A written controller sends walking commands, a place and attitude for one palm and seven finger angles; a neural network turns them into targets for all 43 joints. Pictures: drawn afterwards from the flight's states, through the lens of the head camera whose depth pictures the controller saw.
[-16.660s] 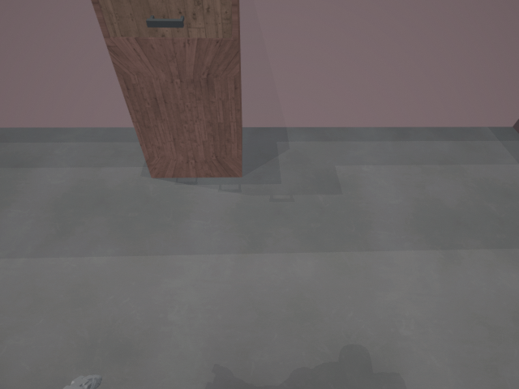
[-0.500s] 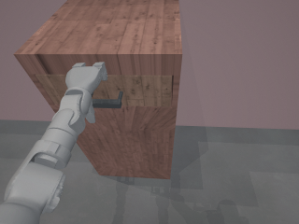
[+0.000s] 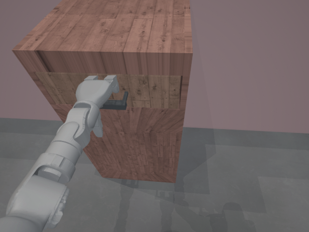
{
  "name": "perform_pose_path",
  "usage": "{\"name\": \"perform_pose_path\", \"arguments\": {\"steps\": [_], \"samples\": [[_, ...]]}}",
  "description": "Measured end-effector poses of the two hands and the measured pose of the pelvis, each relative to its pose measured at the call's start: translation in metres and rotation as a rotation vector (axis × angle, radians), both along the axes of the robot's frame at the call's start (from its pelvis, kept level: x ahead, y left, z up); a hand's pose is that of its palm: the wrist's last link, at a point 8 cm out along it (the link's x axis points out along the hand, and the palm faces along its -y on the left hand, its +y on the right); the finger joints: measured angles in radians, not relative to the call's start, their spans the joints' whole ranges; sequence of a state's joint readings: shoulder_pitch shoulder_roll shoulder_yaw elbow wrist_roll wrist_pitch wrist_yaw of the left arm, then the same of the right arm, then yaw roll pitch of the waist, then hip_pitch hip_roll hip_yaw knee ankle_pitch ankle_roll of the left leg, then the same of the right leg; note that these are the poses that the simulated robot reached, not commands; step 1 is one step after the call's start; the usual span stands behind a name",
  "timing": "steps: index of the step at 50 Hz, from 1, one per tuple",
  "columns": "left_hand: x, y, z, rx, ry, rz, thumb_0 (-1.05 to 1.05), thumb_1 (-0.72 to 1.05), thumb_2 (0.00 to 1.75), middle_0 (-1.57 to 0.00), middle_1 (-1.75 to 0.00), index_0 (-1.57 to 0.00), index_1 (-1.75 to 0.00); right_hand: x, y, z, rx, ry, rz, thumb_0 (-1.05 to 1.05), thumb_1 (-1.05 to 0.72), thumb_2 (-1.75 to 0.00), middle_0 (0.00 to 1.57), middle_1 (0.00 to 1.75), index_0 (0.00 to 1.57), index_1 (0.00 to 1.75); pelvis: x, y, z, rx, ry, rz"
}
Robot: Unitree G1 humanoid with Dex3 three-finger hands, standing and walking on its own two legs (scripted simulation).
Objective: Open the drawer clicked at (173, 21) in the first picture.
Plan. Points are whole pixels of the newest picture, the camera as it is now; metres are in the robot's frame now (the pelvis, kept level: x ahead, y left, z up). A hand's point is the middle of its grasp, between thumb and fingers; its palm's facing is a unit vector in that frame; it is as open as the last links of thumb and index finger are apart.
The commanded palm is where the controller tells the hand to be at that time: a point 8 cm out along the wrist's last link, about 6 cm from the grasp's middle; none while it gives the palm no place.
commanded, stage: lower the fingers behind the handle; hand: left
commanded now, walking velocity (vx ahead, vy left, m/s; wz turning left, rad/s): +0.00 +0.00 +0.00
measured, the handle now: (108, 99) +0.49 +0.16 +0.05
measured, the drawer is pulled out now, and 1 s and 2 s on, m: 0.00 0.00 0.00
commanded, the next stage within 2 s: close the thumb around the handle in 1.20 s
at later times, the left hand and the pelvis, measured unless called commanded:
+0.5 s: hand (107, 113) +0.44 +0.16 +0.04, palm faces -0.07 -0.06 -1.00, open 13.8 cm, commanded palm +0.42 +0.17 +0.11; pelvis +0.00 +0.00 -0.01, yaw -1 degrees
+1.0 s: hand (108, 117) +0.44 +0.16 +0.03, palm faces -0.04 -0.04 -1.00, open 13.8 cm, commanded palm +0.41 +0.17 +0.09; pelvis -0.01 +0.00 -0.01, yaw -1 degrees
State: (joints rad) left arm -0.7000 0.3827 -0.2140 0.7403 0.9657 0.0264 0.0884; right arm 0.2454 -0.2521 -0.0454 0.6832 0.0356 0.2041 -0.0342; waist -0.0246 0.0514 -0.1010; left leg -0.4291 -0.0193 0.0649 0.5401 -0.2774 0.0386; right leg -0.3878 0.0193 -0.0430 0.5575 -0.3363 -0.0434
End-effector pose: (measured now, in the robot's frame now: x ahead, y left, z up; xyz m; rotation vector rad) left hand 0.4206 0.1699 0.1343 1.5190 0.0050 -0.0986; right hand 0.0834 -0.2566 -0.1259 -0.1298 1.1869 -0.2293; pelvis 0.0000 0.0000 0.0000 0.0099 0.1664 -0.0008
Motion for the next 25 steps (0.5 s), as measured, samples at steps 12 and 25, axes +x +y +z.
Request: {"name": "perform_pose_path", "arguments": {"steps": [12, 25], "samples": [[-0.002, 0.0, -0.019, -0.01, -0.051, -0.015, 0.0, -0.49, 0.3, -0.32, -1.2, -0.32, -1.2, -0.005, 0.001, -0.002, 0.0, 0.014, -0.015, 0.01, -0.9, -0.89, 0.2, 0.3, 0.2, 0.3, 0.001, 0.001, -0.003, 0.001, 0.024, -0.019], [0.001, -0.007, -0.035, -0.012, 0.001, -0.03, 0.0, -0.49, 0.3, -0.32, -1.2, -0.32, -1.2, -0.017, -0.003, -0.003, -0.022, 0.041, -0.032, 0.01, -0.9, -0.89, 0.2, 0.3, 0.2, 0.3, -0.001, 0.003, -0.006, -0.004, 0.036, -0.01]]}}
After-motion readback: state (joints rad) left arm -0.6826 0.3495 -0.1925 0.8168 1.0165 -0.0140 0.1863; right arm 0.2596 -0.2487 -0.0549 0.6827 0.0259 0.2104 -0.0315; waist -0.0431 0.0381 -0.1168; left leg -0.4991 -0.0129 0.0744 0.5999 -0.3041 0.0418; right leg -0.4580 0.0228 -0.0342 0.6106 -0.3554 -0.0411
